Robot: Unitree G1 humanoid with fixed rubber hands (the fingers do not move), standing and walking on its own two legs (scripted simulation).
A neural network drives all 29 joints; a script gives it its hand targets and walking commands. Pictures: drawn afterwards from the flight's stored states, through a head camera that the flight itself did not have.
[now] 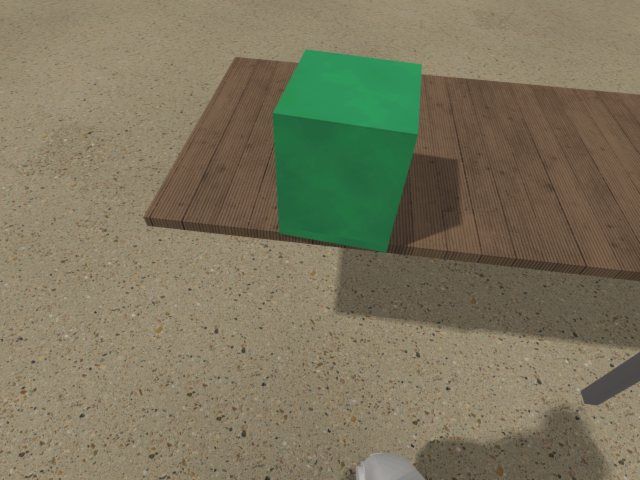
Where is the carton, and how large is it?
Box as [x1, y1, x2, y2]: [273, 49, 421, 251]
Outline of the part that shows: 306,49 273,112 279,233 385,251 417,136 421,64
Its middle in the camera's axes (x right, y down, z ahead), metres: +0.05 -0.15 +0.69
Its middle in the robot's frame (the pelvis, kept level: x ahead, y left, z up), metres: +0.63 -0.07 +0.05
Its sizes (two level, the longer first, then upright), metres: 0.210 0.200 0.250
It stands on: a table, 0.69 m high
